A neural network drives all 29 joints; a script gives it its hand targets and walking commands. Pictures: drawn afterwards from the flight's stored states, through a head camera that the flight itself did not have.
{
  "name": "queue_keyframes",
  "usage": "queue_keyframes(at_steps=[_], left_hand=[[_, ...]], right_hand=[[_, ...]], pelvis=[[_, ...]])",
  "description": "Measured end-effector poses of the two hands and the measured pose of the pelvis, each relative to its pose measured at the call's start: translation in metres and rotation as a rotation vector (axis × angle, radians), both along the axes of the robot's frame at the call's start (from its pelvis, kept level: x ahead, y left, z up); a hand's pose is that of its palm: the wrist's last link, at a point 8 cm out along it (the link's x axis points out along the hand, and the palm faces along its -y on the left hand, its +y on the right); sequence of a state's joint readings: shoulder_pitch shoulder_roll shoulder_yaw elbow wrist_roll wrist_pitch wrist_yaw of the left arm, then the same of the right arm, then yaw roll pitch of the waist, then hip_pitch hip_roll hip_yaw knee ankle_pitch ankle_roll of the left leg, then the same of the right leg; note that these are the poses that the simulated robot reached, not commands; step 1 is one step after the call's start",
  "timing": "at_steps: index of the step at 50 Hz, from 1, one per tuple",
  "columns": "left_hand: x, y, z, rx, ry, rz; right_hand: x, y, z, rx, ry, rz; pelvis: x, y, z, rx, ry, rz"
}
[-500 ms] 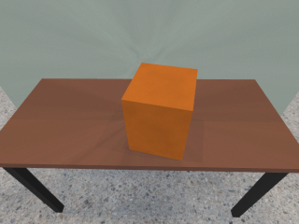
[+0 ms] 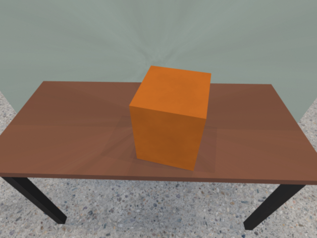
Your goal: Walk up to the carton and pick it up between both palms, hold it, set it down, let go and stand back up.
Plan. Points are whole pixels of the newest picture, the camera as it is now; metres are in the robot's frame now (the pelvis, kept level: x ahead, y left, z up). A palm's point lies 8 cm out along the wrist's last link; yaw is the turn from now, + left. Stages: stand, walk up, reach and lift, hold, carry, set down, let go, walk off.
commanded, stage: stand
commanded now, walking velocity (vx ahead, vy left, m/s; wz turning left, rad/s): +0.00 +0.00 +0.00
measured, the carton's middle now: (172, 118) +0.50 -0.03 +0.02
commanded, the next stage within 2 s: none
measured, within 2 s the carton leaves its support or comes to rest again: neither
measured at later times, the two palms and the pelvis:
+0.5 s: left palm out of the picture +0.02 +0.26 -0.13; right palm out of the picture +0.02 -0.25 -0.12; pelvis +0.01 +0.00 +0.00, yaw +0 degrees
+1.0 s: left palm out of the picture +0.01 +0.25 -0.13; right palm out of the picture +0.01 -0.25 -0.13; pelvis +0.01 +0.00 +0.00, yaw +0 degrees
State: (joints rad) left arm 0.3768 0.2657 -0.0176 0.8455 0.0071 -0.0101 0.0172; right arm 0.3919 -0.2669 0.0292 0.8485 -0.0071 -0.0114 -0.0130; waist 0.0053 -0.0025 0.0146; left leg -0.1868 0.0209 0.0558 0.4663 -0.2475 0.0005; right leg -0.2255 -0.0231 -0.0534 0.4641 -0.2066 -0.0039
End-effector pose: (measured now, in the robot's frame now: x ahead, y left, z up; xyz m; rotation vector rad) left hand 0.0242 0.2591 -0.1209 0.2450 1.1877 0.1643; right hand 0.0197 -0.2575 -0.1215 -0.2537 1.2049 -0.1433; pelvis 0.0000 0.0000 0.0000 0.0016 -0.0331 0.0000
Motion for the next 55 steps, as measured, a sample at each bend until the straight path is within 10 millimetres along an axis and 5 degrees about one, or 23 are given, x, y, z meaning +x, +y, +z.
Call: queue_keyframes(at_steps=[55], left_hand=[[-0.008, -0.008, -0.01, -0.024, 0.101, 0.039]], right_hand=[[-0.009, 0.012, -0.006, 0.011, 0.084, -0.046]], pelvis=[[0.014, 0.004, 0.002, 0.0, 0.014, -0.004]])
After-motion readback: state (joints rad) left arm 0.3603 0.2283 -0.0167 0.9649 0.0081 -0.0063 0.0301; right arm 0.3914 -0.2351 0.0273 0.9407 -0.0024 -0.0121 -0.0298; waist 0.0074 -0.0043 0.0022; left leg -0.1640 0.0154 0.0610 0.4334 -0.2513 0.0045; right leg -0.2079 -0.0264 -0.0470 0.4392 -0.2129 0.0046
